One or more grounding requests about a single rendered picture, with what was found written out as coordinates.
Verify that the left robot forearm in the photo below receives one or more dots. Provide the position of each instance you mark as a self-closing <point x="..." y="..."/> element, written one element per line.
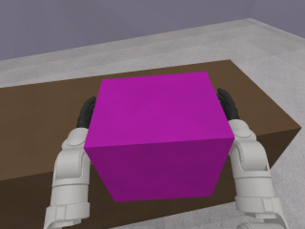
<point x="70" y="183"/>

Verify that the pedestal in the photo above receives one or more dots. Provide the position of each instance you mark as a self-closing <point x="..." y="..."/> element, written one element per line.
<point x="35" y="120"/>

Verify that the robot left hand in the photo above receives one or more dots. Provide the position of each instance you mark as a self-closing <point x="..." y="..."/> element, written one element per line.
<point x="85" y="117"/>

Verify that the carton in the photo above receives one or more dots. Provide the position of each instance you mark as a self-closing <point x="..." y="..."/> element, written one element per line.
<point x="158" y="136"/>

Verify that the robot right hand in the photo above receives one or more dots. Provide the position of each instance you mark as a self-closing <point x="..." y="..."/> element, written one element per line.
<point x="227" y="104"/>

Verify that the right robot forearm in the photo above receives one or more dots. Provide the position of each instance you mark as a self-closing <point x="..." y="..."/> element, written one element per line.
<point x="255" y="194"/>

